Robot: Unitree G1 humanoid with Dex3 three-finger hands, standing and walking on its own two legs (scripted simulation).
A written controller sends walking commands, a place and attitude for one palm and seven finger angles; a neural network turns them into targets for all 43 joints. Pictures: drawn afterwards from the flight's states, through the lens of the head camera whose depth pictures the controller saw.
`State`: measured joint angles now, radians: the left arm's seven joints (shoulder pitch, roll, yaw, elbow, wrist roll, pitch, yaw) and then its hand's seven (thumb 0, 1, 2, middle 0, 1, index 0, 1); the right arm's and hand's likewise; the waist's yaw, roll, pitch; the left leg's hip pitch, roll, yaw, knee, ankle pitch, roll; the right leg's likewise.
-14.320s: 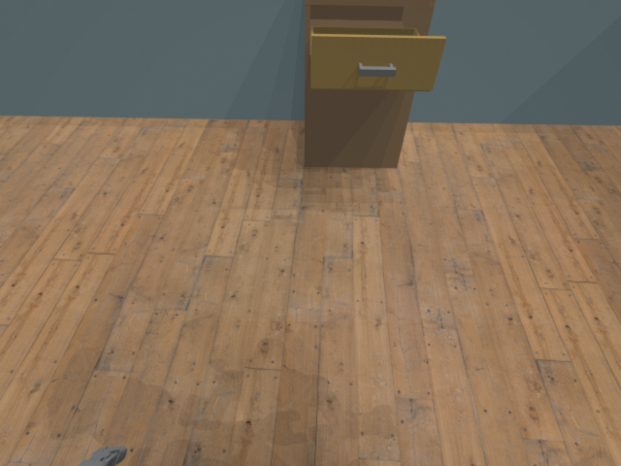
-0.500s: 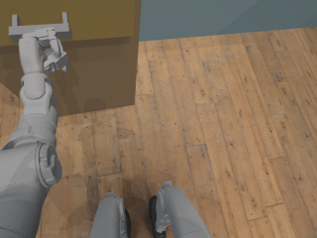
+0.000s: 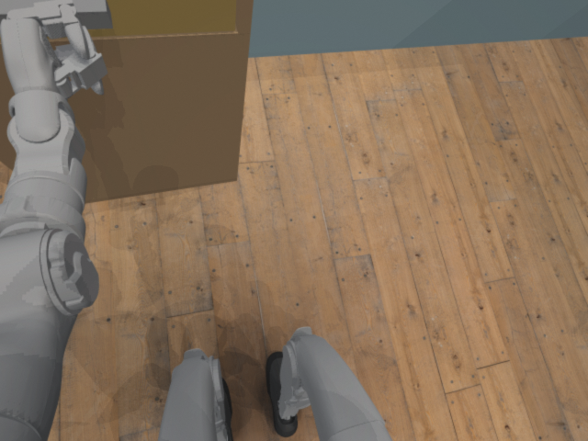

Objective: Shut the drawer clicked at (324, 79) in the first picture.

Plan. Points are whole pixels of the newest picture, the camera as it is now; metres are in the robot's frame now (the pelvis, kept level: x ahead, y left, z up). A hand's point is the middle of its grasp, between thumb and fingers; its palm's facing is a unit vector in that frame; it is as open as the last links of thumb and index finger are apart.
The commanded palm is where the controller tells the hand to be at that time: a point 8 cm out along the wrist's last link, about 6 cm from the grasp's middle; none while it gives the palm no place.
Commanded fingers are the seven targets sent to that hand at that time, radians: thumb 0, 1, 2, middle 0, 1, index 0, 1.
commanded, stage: push the drawer shut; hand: left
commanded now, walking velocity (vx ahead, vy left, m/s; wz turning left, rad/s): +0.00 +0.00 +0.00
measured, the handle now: out of the picture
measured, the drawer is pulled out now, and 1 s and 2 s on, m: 0.00 0.00 0.00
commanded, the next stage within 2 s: pull the fist back off the drawer in 0.10 s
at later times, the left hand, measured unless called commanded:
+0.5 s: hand (90, 55) +0.58 +0.17 +0.04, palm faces +0.12 -0.99 -0.04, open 3.4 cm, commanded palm +0.57 +0.17 +0.04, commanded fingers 0.00 0.90 0.90 -1.40 -1.60 -1.40 -1.60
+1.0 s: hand (80, 63) +0.57 +0.18 +0.04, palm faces +0.13 -0.99 -0.01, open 3.3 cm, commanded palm +0.53 +0.19 +0.05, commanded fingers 0.00 0.90 0.90 -1.40 -1.60 -1.40 -1.60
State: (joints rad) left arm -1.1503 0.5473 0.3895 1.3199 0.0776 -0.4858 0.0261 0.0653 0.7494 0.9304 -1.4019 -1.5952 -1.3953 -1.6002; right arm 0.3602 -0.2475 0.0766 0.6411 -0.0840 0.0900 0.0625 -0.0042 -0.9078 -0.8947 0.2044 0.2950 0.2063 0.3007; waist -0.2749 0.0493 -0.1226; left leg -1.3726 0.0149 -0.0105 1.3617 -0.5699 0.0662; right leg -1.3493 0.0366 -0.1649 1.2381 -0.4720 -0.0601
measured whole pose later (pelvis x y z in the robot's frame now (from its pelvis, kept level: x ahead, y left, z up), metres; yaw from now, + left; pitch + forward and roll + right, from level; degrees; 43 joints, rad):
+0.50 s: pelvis -0.03 +0.00 -0.02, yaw -1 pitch +34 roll -7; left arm -1.27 0.68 0.40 1.37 0.10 -0.40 -0.01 0.09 0.70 0.95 -1.40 -1.60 -1.40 -1.60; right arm 0.39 -0.26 0.11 0.63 -0.07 0.02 0.05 0.00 -0.91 -0.89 0.20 0.29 0.21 0.30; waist -0.33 0.05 -0.11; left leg -1.48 0.03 -0.01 1.41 -0.53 0.07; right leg -1.45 0.04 -0.17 1.27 -0.42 -0.06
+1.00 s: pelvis +0.02 +0.01 +0.01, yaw -1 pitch +32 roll -6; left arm -0.98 0.45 0.37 1.15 0.00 -0.46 0.01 0.02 0.89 0.89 -1.40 -1.60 -1.40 -1.60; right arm 0.36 -0.25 0.05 0.62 -0.06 0.09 0.08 0.00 -0.91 -0.89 0.20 0.30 0.21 0.30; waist -0.22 0.05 -0.14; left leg -1.28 0.01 0.01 1.30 -0.59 0.08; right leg -1.27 0.04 -0.13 1.18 -0.48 -0.04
